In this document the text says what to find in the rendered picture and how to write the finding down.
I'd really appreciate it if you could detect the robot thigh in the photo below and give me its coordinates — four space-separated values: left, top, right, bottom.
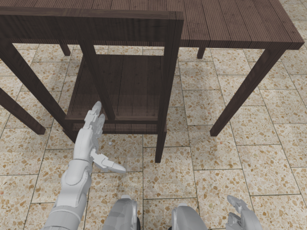
171 206 208 230
102 198 137 230

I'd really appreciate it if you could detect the robot left thigh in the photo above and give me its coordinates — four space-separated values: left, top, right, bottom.
102 198 137 230

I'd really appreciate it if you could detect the table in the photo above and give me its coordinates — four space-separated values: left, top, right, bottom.
0 0 305 137

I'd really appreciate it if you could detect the left robot forearm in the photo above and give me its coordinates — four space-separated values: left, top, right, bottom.
40 159 93 230

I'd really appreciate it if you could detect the robot right hand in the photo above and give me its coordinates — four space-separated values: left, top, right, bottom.
225 195 263 230

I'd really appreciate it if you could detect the robot left hand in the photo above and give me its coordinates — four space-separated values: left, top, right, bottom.
73 101 126 173

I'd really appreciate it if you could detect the chair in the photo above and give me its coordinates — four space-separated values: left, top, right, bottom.
0 6 184 163

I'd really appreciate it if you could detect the robot right thigh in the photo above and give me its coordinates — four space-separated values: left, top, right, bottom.
171 206 208 230

